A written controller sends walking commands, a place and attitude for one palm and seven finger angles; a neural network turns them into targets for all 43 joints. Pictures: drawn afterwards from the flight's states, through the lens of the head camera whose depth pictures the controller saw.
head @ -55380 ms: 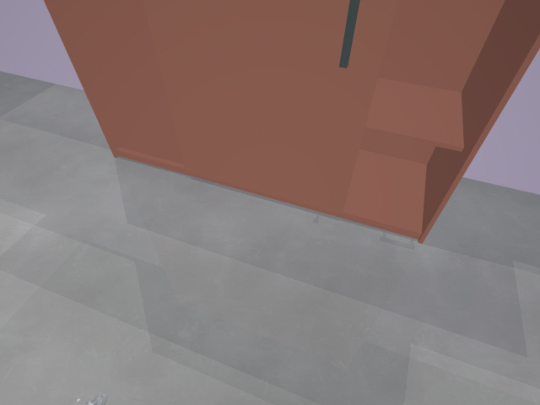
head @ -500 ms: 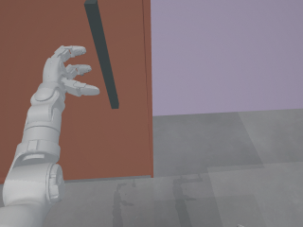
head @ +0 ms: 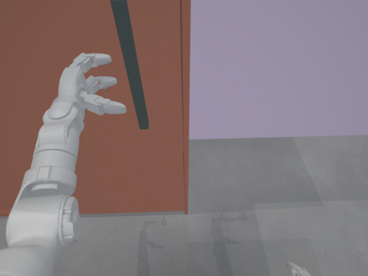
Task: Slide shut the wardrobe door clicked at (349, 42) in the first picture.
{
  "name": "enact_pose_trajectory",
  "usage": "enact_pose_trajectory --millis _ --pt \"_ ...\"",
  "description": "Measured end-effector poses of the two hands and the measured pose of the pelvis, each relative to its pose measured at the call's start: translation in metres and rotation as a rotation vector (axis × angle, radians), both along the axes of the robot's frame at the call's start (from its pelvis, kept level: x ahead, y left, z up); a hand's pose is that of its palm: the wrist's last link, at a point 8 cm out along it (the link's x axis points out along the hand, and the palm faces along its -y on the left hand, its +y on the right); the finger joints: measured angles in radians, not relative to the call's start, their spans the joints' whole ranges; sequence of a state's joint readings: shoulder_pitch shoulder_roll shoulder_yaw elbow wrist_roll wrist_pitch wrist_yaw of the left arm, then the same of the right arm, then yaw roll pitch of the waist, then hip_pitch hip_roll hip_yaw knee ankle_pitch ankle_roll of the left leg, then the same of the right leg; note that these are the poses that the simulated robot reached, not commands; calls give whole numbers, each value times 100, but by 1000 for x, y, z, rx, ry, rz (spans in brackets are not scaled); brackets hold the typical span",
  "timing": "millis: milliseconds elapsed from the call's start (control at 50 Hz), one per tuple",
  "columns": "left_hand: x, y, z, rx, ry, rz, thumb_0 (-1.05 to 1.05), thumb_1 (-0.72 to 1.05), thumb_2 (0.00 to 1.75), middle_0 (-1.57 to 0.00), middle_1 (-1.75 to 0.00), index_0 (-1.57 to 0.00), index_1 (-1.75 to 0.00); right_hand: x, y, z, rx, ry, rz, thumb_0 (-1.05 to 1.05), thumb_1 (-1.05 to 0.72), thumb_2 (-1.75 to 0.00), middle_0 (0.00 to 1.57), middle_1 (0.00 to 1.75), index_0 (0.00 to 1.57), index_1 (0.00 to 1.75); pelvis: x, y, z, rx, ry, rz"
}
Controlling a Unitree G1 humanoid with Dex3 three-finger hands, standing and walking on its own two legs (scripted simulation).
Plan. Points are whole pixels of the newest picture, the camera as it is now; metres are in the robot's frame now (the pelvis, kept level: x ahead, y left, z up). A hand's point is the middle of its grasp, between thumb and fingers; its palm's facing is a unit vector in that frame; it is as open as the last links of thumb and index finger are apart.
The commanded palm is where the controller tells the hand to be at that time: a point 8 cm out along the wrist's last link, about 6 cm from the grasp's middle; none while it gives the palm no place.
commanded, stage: feel for the door with the fingertips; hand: left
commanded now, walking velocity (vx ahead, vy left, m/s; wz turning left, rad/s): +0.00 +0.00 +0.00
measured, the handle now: (135, 72) +0.53 +0.12 +0.18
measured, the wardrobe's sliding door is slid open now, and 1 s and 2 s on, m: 0.00 0.00 0.00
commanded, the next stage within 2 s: slide the fingers in behind the handle in 0.88 s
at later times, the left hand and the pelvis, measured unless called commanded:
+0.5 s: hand (121, 82) +0.47 +0.14 +0.19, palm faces +0.06 -1.00 -0.01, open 14.0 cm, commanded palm +0.45 +0.20 +0.19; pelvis +0.00 +0.00 +0.00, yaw -1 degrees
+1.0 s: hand (118, 79) +0.48 +0.15 +0.19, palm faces +0.05 -1.00 -0.01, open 13.8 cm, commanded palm +0.46 +0.20 +0.19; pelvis +0.00 +0.00 +0.00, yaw -1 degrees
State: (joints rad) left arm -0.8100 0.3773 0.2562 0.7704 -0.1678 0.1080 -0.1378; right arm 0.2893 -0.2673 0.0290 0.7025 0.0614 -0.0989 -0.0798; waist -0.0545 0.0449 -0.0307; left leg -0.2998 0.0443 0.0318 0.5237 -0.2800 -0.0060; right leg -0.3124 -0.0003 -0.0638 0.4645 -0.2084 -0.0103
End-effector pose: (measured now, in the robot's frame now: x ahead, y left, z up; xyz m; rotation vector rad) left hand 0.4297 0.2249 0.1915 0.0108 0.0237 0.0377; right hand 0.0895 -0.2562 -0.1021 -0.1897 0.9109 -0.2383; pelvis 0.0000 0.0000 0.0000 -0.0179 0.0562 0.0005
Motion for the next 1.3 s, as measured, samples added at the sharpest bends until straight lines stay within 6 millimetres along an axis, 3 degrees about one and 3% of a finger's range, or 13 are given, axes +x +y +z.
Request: enact_pose_trajectory --millis 260,760,1000,1160,1300 --pt "9 -35 0 -10 -4 -19 -1 -50 30 -30 -121 -30 -120 -2 11 -5 38 9 -5 1 -90 -90 21 30 20 30 3 3 0 3 1 -12" --pt "26 -25 -1 -13 17 15 -1 -50 30 -30 -120 -30 -120 -39 -9 -8 0 100 -56 1 -90 -90 21 30 20 30 1 -2 0 3 22 -15" --pt "30 -21 -1 -2 3 10 -1 -50 30 -31 -121 -32 -122 -55 -4 -10 5 126 -63 1 -90 -90 20 30 20 30 -1 1 -1 -1 35 -13" --pt "28 -24 3 -4 -23 -5 -1 -50 30 -30 -121 -31 -121 -55 3 -11 21 114 -62 1 -90 -90 21 30 20 30 -1 4 -1 -1 35 -20" --pt "20 -28 2 -22 -20 -10 -1 -50 30 -30 -121 -30 -120 -42 7 -9 36 76 -59 1 -90 -90 21 30 20 30 1 5 0 1 22 -30"
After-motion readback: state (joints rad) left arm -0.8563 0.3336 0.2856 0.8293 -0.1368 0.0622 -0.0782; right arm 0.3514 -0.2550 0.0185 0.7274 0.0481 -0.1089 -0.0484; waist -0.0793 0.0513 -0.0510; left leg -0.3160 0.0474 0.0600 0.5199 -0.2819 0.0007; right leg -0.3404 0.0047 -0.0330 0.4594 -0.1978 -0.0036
